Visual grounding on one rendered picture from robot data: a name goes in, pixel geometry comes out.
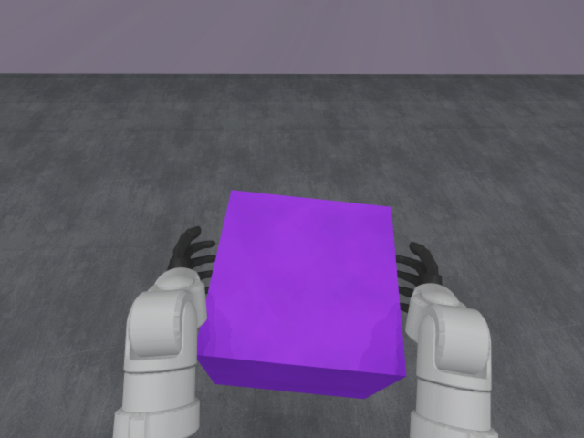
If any robot left hand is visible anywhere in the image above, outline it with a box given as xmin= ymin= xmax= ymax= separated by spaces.
xmin=167 ymin=226 xmax=216 ymax=294

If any robot right forearm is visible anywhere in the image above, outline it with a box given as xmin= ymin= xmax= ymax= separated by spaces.
xmin=405 ymin=283 xmax=498 ymax=438

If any carton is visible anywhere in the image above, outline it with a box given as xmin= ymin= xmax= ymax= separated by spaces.
xmin=197 ymin=190 xmax=406 ymax=399

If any robot right hand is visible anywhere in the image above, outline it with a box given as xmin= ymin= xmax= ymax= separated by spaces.
xmin=396 ymin=242 xmax=443 ymax=313

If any robot left forearm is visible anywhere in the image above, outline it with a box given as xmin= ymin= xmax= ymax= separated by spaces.
xmin=113 ymin=267 xmax=207 ymax=438

